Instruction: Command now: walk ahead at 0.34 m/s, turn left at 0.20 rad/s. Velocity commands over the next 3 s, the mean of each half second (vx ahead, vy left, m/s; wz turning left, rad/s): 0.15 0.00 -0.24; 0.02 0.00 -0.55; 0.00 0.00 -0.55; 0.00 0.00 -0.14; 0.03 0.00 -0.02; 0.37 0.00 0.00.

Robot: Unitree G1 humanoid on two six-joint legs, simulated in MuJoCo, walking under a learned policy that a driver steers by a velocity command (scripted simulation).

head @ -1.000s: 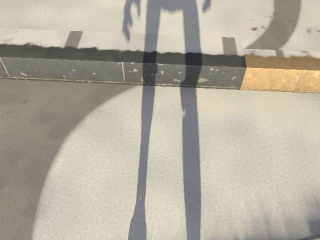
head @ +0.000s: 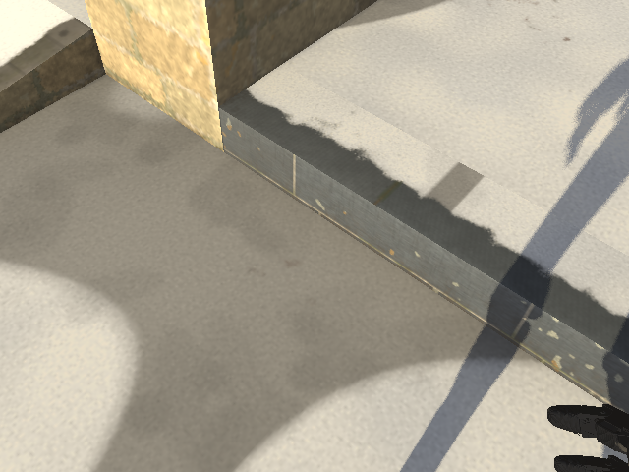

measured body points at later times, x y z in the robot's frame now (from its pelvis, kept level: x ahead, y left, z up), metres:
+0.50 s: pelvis +0.15 -0.02 +0.00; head +0.19 -0.04 +0.45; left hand +0.36 +0.22 -0.09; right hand +0.23 -0.33 -0.12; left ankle +0.09 +0.09 -0.69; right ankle +0.18 -0.13 -0.73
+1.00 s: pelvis +0.18 +0.03 +0.01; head +0.22 +0.04 +0.46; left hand +0.46 +0.21 -0.09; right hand +0.14 -0.28 -0.08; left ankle +0.25 +0.12 -0.73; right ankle +0.11 -0.10 -0.64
